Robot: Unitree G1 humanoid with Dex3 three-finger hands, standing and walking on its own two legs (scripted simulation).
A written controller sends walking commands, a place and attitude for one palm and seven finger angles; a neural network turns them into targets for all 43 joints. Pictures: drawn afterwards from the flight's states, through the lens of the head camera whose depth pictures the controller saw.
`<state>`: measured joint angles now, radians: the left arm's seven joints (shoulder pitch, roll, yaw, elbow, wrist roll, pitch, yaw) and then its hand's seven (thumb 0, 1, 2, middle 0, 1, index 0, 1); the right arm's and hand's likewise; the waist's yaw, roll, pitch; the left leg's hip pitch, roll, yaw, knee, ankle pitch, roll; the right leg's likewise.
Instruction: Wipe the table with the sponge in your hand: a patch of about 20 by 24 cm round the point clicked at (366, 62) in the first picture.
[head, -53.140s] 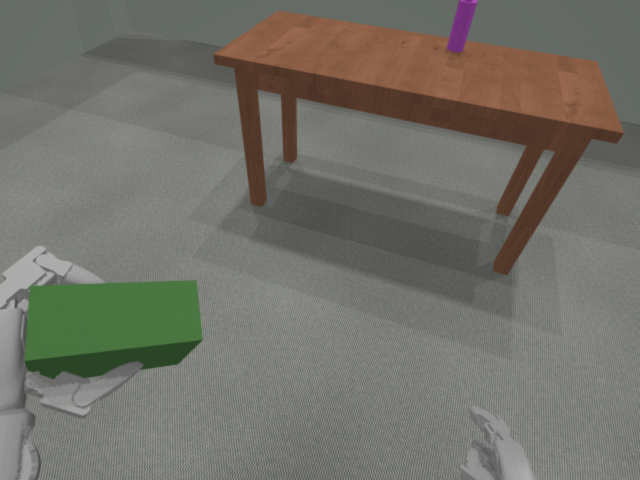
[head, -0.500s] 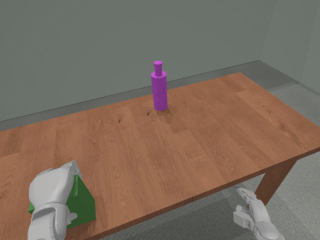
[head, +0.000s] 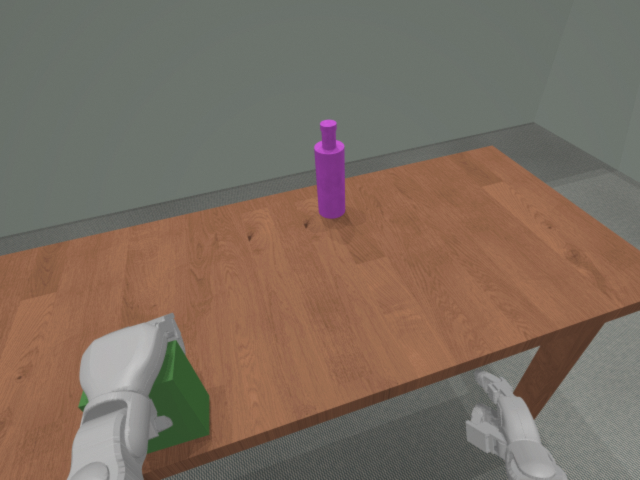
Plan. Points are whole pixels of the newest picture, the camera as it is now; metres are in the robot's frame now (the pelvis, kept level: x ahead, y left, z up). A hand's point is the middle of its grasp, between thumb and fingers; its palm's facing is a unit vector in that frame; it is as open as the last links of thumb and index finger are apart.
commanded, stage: lift the sponge slowly off the table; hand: left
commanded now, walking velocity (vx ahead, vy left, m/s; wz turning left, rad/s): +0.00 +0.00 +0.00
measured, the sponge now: (159, 409) +0.19 +0.26 -0.01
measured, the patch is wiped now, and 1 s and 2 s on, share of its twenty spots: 1.00 1.00 1.00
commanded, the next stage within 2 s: bring the sponge back beside the body in 1.48 s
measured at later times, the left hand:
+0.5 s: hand (155, 365) +0.20 +0.24 +0.08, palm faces +0.05 -0.14 -0.99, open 10.2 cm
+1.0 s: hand (132, 346) +0.20 +0.26 +0.11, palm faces +0.09 -0.12 -0.99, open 10.2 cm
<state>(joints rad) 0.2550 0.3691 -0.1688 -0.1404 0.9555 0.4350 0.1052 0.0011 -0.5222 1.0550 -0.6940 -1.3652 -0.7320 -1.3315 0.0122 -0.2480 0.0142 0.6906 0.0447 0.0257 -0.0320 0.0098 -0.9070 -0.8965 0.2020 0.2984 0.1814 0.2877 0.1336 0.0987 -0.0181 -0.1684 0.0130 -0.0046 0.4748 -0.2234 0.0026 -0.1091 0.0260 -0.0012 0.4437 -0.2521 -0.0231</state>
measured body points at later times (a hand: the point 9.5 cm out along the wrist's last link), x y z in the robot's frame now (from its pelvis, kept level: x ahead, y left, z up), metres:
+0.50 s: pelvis -0.01 -0.02 +0.00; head -0.05 -0.07 +0.45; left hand +0.19 +0.24 +0.13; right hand +0.26 -0.21 -0.06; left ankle +0.03 +0.12 -0.74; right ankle +0.00 -0.11 -0.74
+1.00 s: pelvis -0.01 -0.02 +0.00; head -0.04 -0.06 +0.45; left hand +0.19 +0.26 +0.16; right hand +0.26 -0.22 -0.06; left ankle +0.03 +0.12 -0.74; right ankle +0.00 -0.11 -0.74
